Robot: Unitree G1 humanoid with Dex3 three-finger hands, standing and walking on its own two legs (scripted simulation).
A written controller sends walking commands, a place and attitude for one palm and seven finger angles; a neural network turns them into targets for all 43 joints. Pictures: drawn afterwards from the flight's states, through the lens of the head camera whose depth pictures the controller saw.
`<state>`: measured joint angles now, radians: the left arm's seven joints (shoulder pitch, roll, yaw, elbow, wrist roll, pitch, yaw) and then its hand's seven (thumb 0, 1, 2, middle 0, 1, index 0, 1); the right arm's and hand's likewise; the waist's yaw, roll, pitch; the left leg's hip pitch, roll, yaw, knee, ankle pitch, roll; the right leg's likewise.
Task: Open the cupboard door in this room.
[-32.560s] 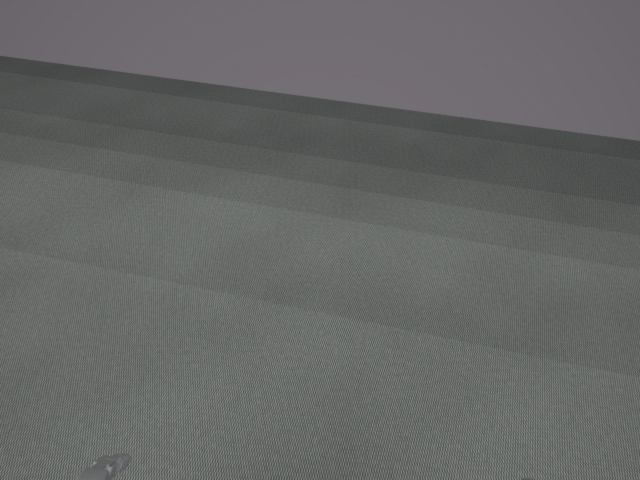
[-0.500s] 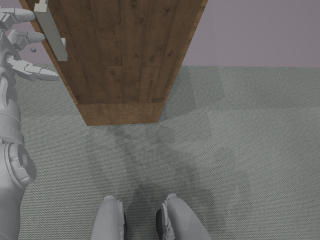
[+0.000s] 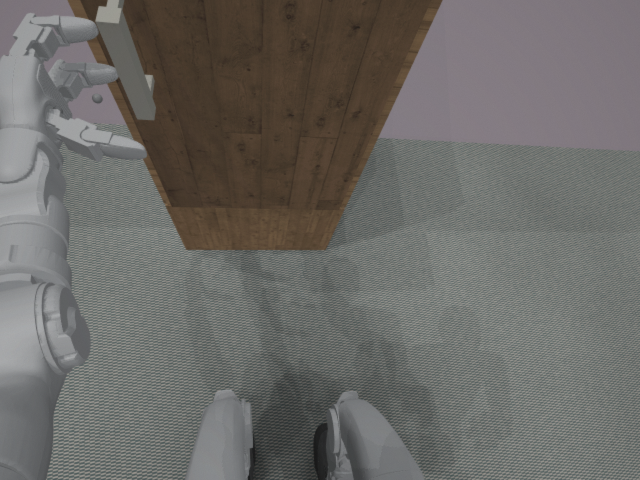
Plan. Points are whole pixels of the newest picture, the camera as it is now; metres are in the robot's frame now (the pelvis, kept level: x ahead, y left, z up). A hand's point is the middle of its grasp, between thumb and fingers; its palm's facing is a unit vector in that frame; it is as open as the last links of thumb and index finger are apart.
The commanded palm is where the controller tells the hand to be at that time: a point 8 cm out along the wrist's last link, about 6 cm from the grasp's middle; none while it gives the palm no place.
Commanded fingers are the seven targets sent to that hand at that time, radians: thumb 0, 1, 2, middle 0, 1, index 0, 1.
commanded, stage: slide the fingers in behind the handle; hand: left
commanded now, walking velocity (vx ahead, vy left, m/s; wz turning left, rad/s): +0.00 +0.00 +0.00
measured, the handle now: (132, 57) +0.58 +0.19 +0.08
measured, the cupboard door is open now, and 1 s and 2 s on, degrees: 0 0 11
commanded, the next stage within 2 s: close the thumb around the handle in 0.68 s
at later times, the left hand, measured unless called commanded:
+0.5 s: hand (138, 96) +0.53 +0.18 +0.07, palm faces +0.02 -1.00 +0.02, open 13.9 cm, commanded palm +0.52 +0.20 +0.07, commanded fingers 0.00 -0.50 0.30 -0.30 -1.20 -0.30 -1.20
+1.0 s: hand (142, 96) +0.54 +0.18 +0.06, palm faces +0.01 -1.00 -0.02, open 12.4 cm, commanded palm +0.52 +0.20 +0.07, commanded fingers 0.00 0.17 0.59 -0.35 -1.27 -0.35 -1.27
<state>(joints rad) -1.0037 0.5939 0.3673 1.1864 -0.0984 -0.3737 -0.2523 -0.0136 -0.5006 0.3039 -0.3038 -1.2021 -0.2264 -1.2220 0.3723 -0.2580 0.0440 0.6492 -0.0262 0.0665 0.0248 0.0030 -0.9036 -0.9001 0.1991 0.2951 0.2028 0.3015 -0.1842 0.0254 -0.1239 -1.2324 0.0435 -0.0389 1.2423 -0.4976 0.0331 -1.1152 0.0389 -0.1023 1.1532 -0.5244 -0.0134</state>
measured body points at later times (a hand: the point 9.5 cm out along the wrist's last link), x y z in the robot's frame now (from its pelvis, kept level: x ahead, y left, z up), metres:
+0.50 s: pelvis +0.00 +0.01 +0.00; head +0.15 +0.05 +0.42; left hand +0.53 +0.23 +0.07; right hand +0.00 -0.25 -0.10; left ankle +0.03 +0.09 -0.63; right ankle +0.01 -0.12 -0.63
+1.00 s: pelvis -0.01 +0.00 +0.00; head +0.15 +0.03 +0.42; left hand +0.53 +0.23 +0.07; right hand -0.03 -0.27 -0.10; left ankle +0.03 +0.09 -0.63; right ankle +0.01 -0.12 -0.63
